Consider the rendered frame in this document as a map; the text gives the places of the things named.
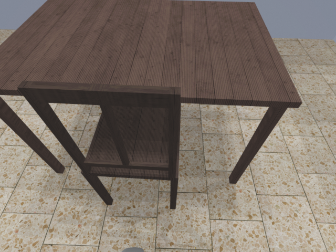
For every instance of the chair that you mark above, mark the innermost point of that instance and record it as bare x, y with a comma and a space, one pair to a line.
137, 136

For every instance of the table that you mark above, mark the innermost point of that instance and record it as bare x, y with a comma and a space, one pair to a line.
217, 52

